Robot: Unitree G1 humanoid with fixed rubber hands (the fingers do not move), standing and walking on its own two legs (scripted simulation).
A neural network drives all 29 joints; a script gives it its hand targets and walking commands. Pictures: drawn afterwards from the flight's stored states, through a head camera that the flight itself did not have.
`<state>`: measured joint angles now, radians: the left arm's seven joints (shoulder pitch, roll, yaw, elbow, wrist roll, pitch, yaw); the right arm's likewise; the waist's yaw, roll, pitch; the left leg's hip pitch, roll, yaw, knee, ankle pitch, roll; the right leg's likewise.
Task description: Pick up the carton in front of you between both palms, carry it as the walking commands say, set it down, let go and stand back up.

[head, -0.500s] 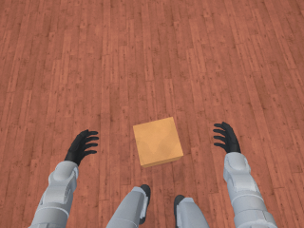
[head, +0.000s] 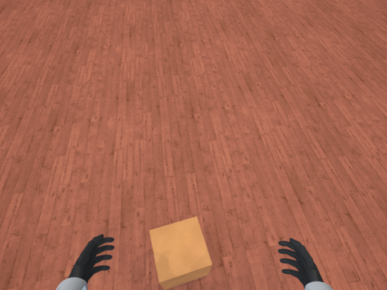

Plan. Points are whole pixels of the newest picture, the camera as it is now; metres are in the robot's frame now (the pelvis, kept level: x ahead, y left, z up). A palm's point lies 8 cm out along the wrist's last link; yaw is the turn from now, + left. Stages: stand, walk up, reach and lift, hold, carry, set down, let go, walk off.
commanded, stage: let go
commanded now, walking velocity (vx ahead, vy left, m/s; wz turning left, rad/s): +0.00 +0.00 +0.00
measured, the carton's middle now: (180, 254) +0.34 +0.06 -0.65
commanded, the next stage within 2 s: stand in 0.42 s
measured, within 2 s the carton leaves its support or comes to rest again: neither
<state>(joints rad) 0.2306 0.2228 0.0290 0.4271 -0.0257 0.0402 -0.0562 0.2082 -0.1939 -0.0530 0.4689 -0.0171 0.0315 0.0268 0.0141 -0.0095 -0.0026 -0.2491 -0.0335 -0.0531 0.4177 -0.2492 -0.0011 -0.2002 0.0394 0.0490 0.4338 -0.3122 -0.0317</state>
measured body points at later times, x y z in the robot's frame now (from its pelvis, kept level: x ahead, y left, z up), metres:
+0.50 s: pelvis -0.04 +0.01 -0.01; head -0.06 +0.02 +0.44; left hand +0.12 +0.27 -0.07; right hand +0.13 -0.23 -0.08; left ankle -0.03 +0.12 -0.74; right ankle -0.06 -0.10 -0.74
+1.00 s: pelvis -0.02 +0.03 +0.00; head -0.02 +0.05 +0.45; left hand +0.11 +0.33 -0.12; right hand +0.12 -0.27 -0.09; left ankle -0.03 +0.12 -0.74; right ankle -0.06 -0.10 -0.74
